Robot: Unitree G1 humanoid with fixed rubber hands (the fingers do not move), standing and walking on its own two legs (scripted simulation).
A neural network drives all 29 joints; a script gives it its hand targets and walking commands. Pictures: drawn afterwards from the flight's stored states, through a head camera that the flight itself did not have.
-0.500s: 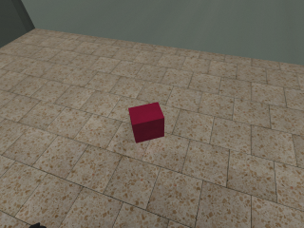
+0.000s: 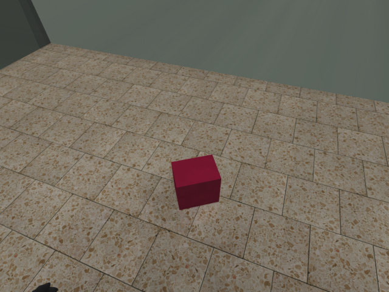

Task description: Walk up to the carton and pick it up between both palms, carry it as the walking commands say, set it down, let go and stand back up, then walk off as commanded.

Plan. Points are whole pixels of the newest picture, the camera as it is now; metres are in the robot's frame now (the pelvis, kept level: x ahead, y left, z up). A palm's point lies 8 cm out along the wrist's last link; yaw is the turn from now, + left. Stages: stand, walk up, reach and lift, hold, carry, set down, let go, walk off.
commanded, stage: walk up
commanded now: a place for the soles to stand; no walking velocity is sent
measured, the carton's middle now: (195, 182) +0.82 +0.01 -0.62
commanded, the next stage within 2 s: none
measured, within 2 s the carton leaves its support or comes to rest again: neither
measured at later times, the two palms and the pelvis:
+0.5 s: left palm (28, 259) +0.23 +0.38 -0.06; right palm (320, 258) +0.23 -0.27 -0.09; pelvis +0.15 +0.05 +0.00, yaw +2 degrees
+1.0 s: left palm (33, 232) +0.29 +0.40 -0.07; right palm (297, 222) +0.32 -0.25 -0.10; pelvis +0.23 +0.06 -0.01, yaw +4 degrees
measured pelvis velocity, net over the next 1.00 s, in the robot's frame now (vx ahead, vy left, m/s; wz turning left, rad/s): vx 0.23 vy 0.06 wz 0.07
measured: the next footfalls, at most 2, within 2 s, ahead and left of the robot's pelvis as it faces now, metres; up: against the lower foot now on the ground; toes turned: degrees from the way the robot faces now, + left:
left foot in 0.36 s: +0.28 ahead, +0.17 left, +0.00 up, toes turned +2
right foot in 0.66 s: +0.31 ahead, -0.10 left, +0.00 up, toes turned -6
